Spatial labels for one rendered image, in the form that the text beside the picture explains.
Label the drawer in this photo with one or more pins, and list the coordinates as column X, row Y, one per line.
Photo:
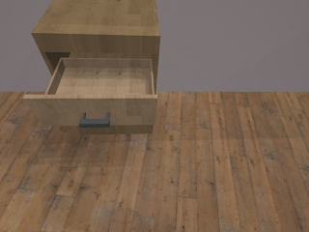
column 124, row 87

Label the cabinet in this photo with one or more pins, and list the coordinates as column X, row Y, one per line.
column 110, row 29

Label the handle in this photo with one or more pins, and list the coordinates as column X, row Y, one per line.
column 94, row 123

